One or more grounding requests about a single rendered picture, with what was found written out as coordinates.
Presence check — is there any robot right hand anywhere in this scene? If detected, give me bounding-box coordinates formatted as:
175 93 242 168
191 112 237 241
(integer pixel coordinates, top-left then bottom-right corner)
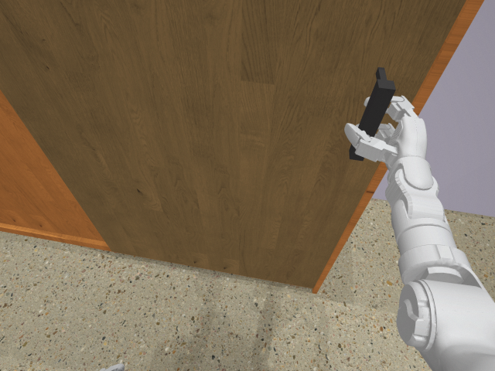
344 96 427 171

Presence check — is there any right robot upper arm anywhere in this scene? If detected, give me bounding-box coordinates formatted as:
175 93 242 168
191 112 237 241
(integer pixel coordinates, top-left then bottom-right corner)
396 279 495 371

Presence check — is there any wardrobe door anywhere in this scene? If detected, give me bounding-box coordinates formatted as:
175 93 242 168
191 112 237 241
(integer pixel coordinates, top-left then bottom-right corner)
0 90 104 241
0 0 466 288

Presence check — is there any right robot forearm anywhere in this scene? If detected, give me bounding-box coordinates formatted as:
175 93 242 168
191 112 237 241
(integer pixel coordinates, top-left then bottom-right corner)
385 156 495 305

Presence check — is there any handle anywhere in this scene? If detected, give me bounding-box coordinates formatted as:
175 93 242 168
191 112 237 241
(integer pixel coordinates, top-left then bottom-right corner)
349 67 396 161

